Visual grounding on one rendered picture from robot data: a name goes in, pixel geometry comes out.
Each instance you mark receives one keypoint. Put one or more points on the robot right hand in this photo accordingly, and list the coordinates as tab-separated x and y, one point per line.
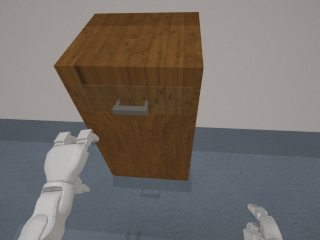
267	227

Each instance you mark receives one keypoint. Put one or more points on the handle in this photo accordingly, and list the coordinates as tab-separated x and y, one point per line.
130	110

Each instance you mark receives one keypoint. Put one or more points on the left robot forearm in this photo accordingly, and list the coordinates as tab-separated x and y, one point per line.
51	210

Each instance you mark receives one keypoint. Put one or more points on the robot left hand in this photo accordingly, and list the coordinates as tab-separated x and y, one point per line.
66	160

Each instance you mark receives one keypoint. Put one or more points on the drawer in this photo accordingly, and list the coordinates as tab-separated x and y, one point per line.
173	100

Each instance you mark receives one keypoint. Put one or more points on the cabinet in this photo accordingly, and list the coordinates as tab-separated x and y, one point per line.
139	49

